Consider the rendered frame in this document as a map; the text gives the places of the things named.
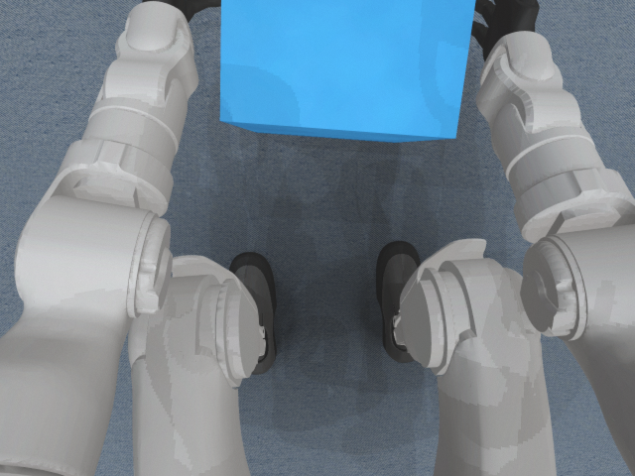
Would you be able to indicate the robot right hand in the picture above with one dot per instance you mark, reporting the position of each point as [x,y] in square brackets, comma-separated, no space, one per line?
[506,17]

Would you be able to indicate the right robot shin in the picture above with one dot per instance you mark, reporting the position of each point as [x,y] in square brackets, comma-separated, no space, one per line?
[463,249]

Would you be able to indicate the left robot forearm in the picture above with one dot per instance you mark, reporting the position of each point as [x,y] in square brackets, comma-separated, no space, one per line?
[134,130]

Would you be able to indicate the robot right foot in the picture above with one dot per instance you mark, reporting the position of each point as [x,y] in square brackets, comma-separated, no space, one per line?
[396,263]

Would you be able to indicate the right robot upper arm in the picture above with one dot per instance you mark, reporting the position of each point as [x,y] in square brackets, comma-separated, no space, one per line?
[580,287]

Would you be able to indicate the carton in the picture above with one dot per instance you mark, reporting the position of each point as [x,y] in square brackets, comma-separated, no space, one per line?
[370,70]

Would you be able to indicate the left robot upper arm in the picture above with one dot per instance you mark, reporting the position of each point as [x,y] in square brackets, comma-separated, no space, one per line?
[88,269]

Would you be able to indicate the right robot forearm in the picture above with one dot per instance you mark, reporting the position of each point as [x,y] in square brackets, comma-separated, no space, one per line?
[559,180]

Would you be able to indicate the robot left hand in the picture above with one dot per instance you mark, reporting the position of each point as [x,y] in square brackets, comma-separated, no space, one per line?
[190,7]

